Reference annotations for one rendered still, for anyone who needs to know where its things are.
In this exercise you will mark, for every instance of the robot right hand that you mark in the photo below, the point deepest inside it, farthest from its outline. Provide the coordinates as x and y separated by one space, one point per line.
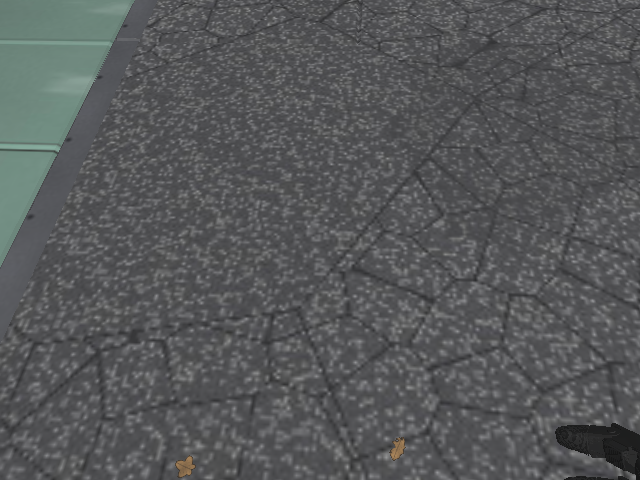
620 446

